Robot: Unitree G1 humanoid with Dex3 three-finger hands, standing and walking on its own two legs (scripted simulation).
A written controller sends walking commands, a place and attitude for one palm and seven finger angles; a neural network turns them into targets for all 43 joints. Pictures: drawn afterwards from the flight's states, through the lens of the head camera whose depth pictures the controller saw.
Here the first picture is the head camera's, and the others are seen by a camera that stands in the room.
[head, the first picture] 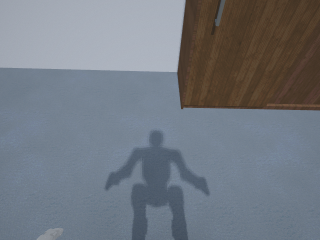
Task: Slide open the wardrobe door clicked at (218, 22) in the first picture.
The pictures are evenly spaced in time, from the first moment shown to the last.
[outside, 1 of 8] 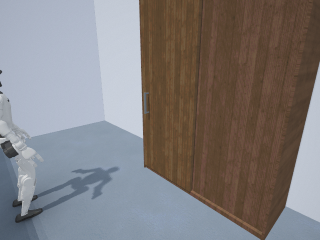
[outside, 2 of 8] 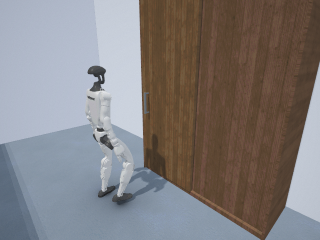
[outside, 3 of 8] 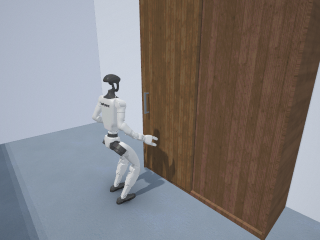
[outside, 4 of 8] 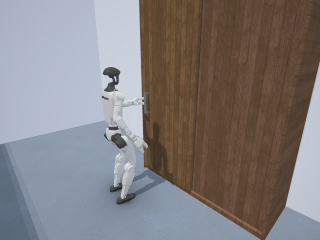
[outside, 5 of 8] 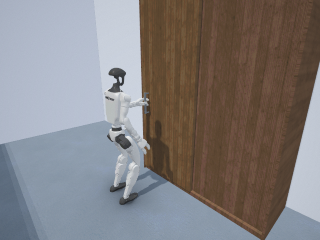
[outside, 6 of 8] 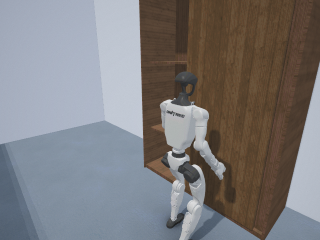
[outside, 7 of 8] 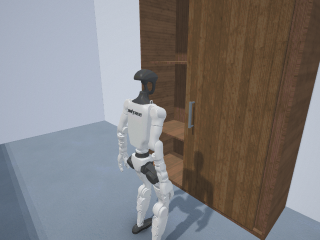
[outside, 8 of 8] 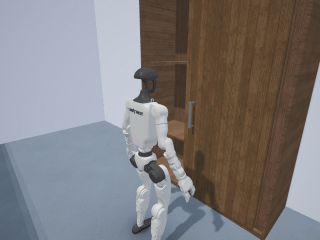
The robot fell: no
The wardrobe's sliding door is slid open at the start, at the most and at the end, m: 0.00 0.64 0.63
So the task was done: yes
